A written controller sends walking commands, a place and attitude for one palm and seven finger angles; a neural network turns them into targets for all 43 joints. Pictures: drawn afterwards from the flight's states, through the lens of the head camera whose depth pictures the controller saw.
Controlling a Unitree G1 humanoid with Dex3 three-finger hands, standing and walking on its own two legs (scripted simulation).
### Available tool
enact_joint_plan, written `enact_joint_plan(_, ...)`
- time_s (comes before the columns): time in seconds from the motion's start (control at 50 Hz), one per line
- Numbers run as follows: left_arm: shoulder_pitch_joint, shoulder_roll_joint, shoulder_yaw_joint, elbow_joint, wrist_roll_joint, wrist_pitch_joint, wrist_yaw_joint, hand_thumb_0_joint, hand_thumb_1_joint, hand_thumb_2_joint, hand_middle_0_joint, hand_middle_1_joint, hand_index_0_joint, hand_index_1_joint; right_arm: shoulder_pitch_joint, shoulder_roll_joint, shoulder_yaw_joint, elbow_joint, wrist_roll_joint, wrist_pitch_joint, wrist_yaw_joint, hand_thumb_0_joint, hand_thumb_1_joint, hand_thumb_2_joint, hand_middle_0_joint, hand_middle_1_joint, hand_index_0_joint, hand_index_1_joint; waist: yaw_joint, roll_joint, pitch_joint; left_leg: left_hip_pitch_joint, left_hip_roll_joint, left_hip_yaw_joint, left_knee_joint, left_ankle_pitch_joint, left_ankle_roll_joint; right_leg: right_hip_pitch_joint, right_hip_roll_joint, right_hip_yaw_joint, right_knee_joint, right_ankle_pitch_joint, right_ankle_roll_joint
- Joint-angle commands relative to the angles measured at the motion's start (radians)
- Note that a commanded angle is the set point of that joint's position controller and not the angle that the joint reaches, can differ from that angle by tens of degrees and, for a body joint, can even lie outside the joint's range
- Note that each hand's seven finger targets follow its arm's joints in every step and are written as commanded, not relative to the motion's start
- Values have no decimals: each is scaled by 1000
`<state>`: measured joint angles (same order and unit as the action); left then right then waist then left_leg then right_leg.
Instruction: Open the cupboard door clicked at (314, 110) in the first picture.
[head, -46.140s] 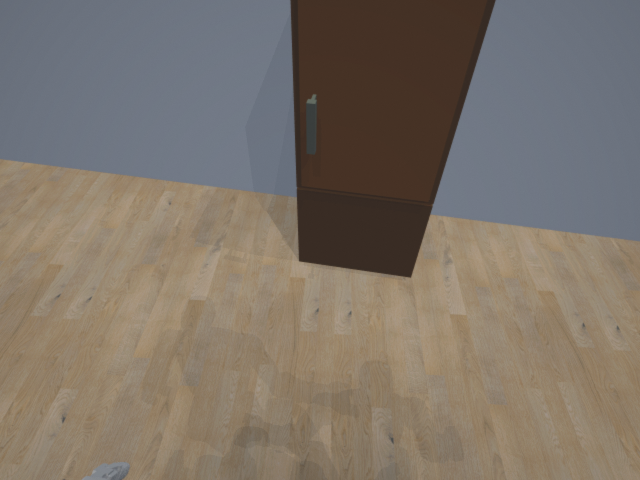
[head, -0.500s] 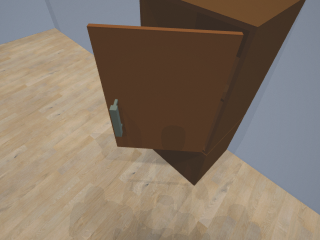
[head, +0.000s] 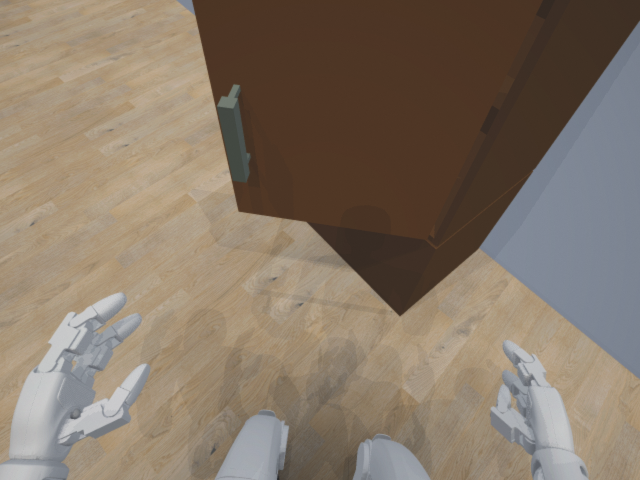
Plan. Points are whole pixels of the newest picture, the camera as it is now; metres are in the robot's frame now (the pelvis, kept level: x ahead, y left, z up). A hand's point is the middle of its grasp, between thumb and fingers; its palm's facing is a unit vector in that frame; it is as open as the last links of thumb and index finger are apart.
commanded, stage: raise the hand with hooked fingers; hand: left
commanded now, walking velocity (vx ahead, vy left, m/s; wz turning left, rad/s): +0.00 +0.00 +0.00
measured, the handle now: (238, 135) +0.61 +0.21 +0.02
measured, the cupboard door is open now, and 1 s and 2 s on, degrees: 41 41 41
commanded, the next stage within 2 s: move the hooked fingers beside the handle in 1.60 s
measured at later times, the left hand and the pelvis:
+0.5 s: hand (105, 354) +0.23 +0.27 +0.03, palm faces -0.04 -1.00 -0.05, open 12.1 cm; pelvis -0.02 +0.04 +0.00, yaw -1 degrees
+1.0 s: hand (78, 312) +0.27 +0.31 +0.04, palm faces -0.03 -1.00 -0.07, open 13.9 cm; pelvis -0.01 +0.05 +0.01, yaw -1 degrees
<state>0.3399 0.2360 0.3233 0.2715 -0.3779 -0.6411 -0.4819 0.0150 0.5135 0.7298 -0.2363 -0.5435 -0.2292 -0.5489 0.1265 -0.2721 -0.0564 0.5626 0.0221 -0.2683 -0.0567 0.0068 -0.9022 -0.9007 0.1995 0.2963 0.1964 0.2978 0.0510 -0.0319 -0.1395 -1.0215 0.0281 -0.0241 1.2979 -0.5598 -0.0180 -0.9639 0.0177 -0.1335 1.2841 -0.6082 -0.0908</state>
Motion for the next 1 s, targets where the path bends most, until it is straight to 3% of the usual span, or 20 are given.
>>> enact_joint_plan(0.0, -212, 209, 10, -329, -21, -10, -43, 0, 293, 640, -243, -690, -243, -690, 40, -112, -15, -91, 10, -52, -38, 0, -900, -900, 200, 300, 200, 300, -98, 120, -261, 122, -13, -2, -94, 261, 67, 171, -23, 275, -317, 254, 94)
enact_joint_plan(0.02, -204, 202, -12, -297, -11, 35, -57, 0, 270, 630, -245, -705, -245, -705, 43, -116, -13, -85, 14, -52, -40, 0, -900, -900, 200, 300, 200, 300, -104, 122, -242, 129, -14, -7, -107, 260, 69, 159, -18, 259, -322, 251, 93)
enact_joint_plan(0.06, -177, 216, -4, -235, -8, 129, -84, 0, 223, 610, -248, -735, -248, -735, 48, -119, -11, -87, 23, -48, -43, 0, -900, -900, 200, 300, 200, 300, -90, 104, -252, 123, -16, -13, -117, 274, 69, 177, -18, 251, -326, 268, 100)
enact_joint_plan(0.14, -88, 275, 123, -159, -27, 274, -50, 0, 130, 570, -255, -795, -255, -795, 17, -106, -12, -124, 26, -22, -37, 0, -900, -900, 200, 300, 200, 300, -21, 10, -269, 99, -22, -20, -172, 287, 60, 253, -20, 218, -333, 243, 94)
enact_joint_plan(0.2, -103, 267, 173, -196, -38, 252, 28, 0, 60, 540, -260, -840, -260, -840, 13, -84, -5, -141, 18, -11, -25, 0, -900, -900, 200, 300, 200, 300, -6, -6, -265, 78, -24, -15, -189, 264, 51, 254, -28, 210, -331, 200, 97)
enact_joint_plan(0.24, -116, 260, 178, -227, -35, 202, 71, 0, 13, 520, -263, -870, -263, -870, 15, -77, -5, -141, 10, -14, -18, 0, -900, -900, 200, 300, 200, 300, 5, 51, -263, 99, -20, -17, -198, 268, 47, 218, -12, 181, -296, 189, 78)
enact_joint_plan(0.28, -118, 244, 152, -215, -12, 153, 92, 0, -33, 500, -267, -900, -267, -900, 35, -82, -8, -128, 8, -15, -11, 0, -900, -900, 200, 300, 200, 300, -16, 41, -253, 108, -18, -16, -210, 240, 47, 176, -5, 161, -289, 145, 76)
enact_joint_plan(0.34, -168, 202, 49, -203, 17, 111, 68, 0, -103, 470, -272, -945, -272, -945, 56, -110, -5, -131, 6, -21, -9, 0, -900, -900, 200, 300, 200, 300, -58, 61, -213, 116, -18, -29, -215, 176, 55, 74, 7, 131, -267, 82, 66)
enact_joint_plan(0.38, -192, 211, 28, -188, 23, 109, 42, 0, -150, 450, -275, -975, -275, -975, 72, -129, -6, -127, 14, -23, -15, 0, -900, -900, 200, 300, 200, 300, -75, 58, -208, 123, -20, -37, -230, 118, 57, 42, 5, 127, -278, 38, 68)
enact_joint_plan(0.44, -249, 270, 57, -213, 12, 124, 16, 0, -220, 420, -280, -1020, -280, -1020, 89, -151, -3, -135, 18, -29, -27, 0, -900, -900, 200, 300, 200, 300, -74, 92, -222, 150, -20, -53, -252, 76, 55, 24, 9, 114, -268, 35, 60)
enact_joint_plan(0.48, -252, 311, 100, -266, 4, 124, 21, 0, -267, 400, -283, -1050, -283, -1050, 93, -154, -3, -138, 17, -32, -29, 0, -900, -900, 200, 300, 200, 300, -55, 135, -286, 211, -18, -67, -275, 100, 49, 33, 8, 95, -250, 80, 57)
enact_joint_plan(0.54, -242, 339, 143, -289, -1, 129, 53, 0, -337, 370, -288, -1095, -288, -1095, 92, -153, 2, -144, 10, -29, -26, 0, -900, -900, 200, 300, 200, 300, -30, 188, -292, 264, -13, -90, -298, 149, 29, 22, 16, 67, -220, 129, 46)
enact_joint_plan(0.56, -239, 315, 131, -298, -2, 130, 61, 0, -360, 360, -290, -1110, -290, -1110, 89, -150, 3, -145, 8, -25, -22, 0, -900, -900, 200, 300, 200, 300, -36, 195, -297, 283, -13, -95, -305, 155, 23, 9, 14, 60, -217, 138, 49)
enact_joint_plan(0.62, -222, 290, 116, -256, 10, 149, 80, 0, -430, 330, -295, -1155, -295, -1155, 91, -153, 2, -144, 6, -13, -13, 0, -900, -900, 200, 300, 200, 300, -45, 182, -269, 284, -9, -108, -312, 170, 11, -7, 13, 45, -211, 151, 52)
enact_joint_plan(0.74, -289, 283, 85, -151, 14, 210, 17, 0, -500, 300, -300, -1200, -300, -1200, 113, -171, 6, -163, 14, 6, -11, 0, -900, -900, 200, 300, 200, 300, -70, 144, -230, 257, -9, -115, -304, 167, 6, -27, 22, 43, -217, 157, 51)
enact_joint_plan(0.82, -369, 330, 120, -168, 10, 199, -6, 0, -500, 300, -300, -1200, -300, -1200, 115, -176, 7, -165, 13, 6, -16, 0, -900, -900, 200, 300, 200, 300, -68, 144, -268, 282, -9, -121, -300, 163, 5, -35, 19, 48, -215, 148, 52)
enact_joint_plan(0.92, -401, 381, 171, -177, 1, 164, -12, 0, -500, 300, -300, -1200, -300, -1200, 119, -174, 8, -151, 7, 4, -15, 0, -900, -900, 200, 300, 200, 300, -50, 194, -329, 334, -6, -116, -273, 283, -9, -33, 19, 51, -199, 190, 46)
enact_joint_plan(0.98, -403, 390, 184, -111, -6, 181, -35, 0, -500, 300, -300, -1200, -300, -1200, 131, -177, 8, -142, 8, 13, -14, 0, -900, -900, 200, 300, 200, 300, -59, 157, -331, 304, -6, -99, -247, 317, 1, -21, 22, 55, -204, 211, 50)
